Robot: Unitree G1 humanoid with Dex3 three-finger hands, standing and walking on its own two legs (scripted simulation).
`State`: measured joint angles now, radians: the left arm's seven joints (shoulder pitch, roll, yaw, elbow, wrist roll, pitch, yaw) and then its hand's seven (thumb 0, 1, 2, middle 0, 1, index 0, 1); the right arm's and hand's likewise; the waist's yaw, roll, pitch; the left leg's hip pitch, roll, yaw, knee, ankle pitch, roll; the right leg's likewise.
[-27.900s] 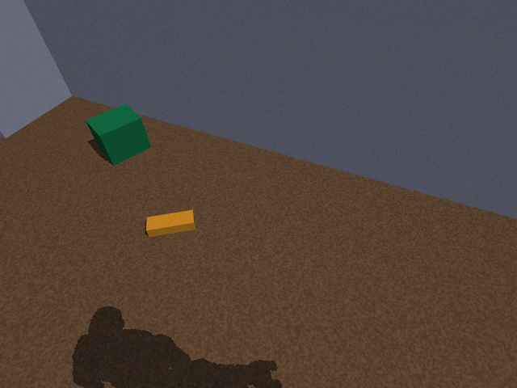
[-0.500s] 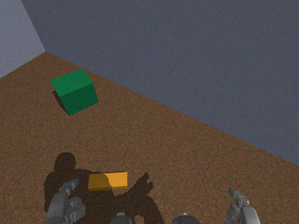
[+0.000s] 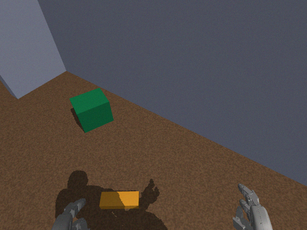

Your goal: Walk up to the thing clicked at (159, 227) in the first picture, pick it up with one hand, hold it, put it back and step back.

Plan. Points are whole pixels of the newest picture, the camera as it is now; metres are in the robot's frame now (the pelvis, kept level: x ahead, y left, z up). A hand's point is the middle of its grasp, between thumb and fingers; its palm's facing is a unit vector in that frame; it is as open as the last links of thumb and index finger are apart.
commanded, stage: home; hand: left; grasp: from above
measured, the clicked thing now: (120, 200) +0.45 +0.22 -0.69
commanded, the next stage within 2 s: stand in 1.68 s
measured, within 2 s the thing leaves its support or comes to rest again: neither
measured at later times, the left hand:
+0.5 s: hand out of the picture +0.17 +0.18 -0.04, palm faces +0.03 -0.98 -0.20, open 7.4 cm
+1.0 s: hand (86, 229) +0.17 +0.19 -0.04, palm faces +0.03 -0.98 -0.20, open 7.4 cm
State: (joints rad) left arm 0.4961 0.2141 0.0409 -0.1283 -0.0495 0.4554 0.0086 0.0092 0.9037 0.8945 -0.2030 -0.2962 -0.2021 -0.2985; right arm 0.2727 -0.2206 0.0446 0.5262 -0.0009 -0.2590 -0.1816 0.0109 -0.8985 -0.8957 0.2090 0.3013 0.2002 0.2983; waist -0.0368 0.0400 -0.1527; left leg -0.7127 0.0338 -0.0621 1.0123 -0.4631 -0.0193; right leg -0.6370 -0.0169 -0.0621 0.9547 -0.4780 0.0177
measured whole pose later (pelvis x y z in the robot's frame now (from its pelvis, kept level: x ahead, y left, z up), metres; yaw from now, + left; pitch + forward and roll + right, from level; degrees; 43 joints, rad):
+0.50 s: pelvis +0.00 +0.00 +0.00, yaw -1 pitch +9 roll -3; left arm 0.50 0.22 0.04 -0.13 -0.05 0.45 0.01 0.01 0.90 0.89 -0.20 -0.30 -0.20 -0.30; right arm 0.30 -0.22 0.03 0.55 0.00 -0.26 -0.19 0.01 -0.90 -0.90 0.21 0.30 0.20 0.30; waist -0.05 0.04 -0.15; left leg -0.70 0.04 -0.05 1.01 -0.47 -0.02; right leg -0.63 -0.01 -0.05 0.95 -0.48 0.02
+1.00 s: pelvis +0.00 +0.01 +0.00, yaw -1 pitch +9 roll -3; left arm 0.50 0.23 0.04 -0.14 -0.05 0.45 0.02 0.01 0.90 0.89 -0.20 -0.30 -0.20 -0.30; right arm 0.29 -0.22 0.04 0.55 0.00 -0.26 -0.18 0.01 -0.90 -0.90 0.21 0.30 0.20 0.30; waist -0.04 0.04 -0.16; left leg -0.71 0.04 -0.05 1.02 -0.48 -0.01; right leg -0.63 -0.01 -0.05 0.95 -0.48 0.03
